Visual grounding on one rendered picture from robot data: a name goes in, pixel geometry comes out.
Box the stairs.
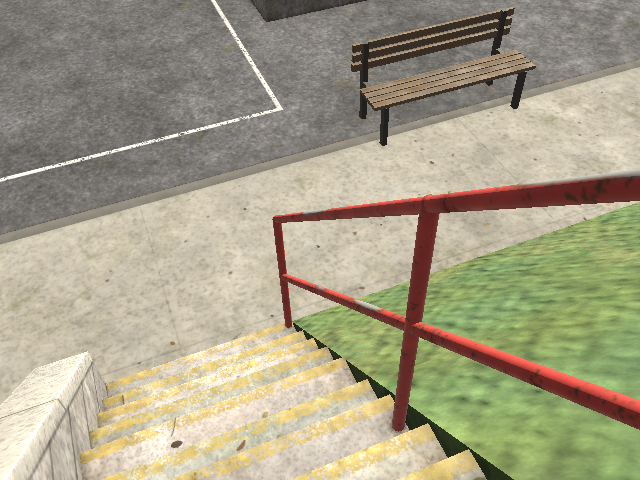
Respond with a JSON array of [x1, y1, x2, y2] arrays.
[[79, 322, 487, 480]]

